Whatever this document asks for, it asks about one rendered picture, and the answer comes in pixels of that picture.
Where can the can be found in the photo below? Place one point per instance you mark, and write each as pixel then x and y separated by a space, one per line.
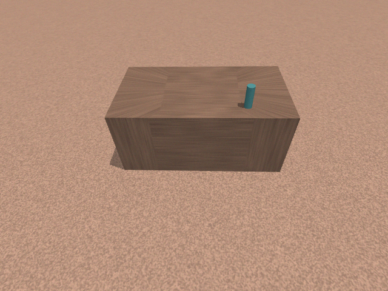
pixel 249 96

